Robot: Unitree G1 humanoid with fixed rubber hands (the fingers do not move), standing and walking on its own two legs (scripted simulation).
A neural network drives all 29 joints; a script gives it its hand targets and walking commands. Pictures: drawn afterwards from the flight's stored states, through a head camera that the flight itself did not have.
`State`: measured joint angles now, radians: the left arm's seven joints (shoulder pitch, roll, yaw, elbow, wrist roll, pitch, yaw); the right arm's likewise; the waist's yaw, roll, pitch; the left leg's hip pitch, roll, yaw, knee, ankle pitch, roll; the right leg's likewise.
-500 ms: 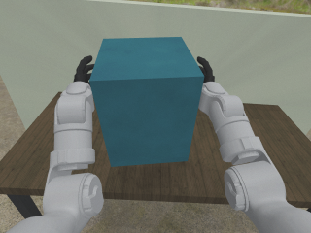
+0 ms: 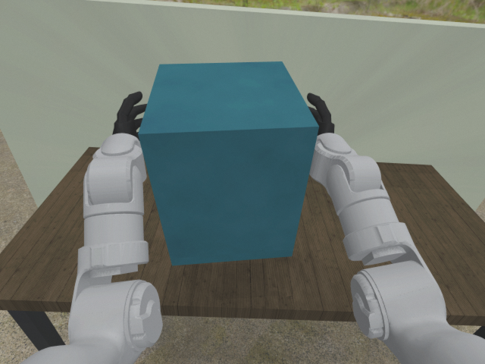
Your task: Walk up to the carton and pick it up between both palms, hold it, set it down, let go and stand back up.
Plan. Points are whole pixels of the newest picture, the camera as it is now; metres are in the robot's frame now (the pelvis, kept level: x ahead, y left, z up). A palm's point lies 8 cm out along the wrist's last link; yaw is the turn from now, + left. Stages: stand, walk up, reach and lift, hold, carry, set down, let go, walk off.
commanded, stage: hold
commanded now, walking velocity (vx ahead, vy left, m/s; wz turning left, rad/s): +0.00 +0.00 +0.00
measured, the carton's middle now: (227, 162) +0.37 +0.01 +0.21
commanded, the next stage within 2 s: none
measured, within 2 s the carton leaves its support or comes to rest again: neither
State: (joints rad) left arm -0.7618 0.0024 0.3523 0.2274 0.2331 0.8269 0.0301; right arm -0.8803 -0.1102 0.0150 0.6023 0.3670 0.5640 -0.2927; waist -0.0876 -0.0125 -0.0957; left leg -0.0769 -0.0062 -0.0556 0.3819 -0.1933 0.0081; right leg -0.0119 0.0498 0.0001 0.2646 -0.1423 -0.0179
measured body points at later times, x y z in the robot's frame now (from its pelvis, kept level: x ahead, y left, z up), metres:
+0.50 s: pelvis +0.00 +0.00 +0.00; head -0.08 +0.02 +0.44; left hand +0.38 +0.16 +0.25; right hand +0.38 -0.14 +0.26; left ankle +0.02 +0.11 -0.75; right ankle +0.01 -0.11 -0.75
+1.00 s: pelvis +0.00 +0.00 +0.00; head -0.07 +0.02 +0.44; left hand +0.39 +0.15 +0.25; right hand +0.39 -0.14 +0.25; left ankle +0.02 +0.11 -0.75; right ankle +0.01 -0.11 -0.75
